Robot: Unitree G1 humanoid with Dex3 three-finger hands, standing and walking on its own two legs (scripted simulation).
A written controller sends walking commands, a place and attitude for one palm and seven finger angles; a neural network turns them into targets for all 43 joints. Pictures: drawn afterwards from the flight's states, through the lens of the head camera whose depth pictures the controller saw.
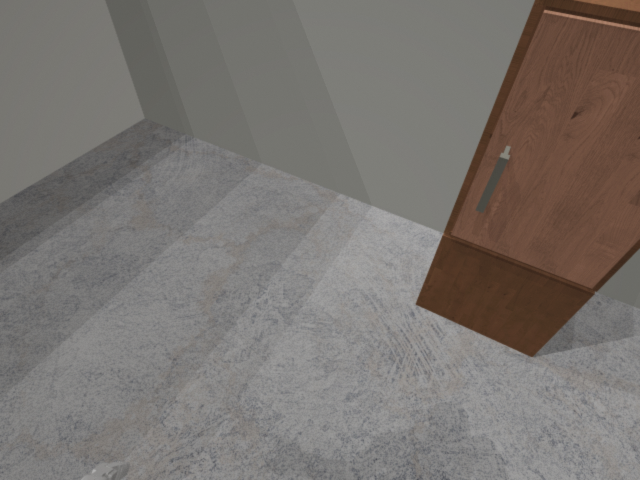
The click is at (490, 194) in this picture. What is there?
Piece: cupboard door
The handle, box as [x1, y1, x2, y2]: [476, 146, 510, 212]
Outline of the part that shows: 509,146 506,146 504,152 501,153 477,205 476,210 481,212 483,211 508,159 509,155 507,153 510,147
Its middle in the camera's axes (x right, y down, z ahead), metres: +0.42 -0.14 +0.93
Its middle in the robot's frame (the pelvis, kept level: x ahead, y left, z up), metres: +0.80 -0.37 -0.10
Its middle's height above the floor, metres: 0.67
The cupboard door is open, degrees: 0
